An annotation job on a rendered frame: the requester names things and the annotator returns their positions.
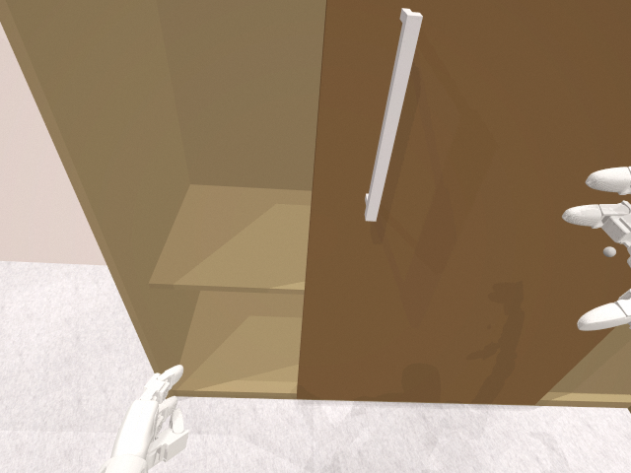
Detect right robot hand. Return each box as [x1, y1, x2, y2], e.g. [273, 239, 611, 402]
[562, 167, 631, 331]

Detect left robot hand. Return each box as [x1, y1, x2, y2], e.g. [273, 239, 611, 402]
[110, 365, 189, 470]

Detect wardrobe door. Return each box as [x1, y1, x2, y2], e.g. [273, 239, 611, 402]
[297, 0, 631, 405]
[548, 323, 631, 394]

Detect handle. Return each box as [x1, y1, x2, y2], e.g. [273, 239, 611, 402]
[365, 8, 423, 222]

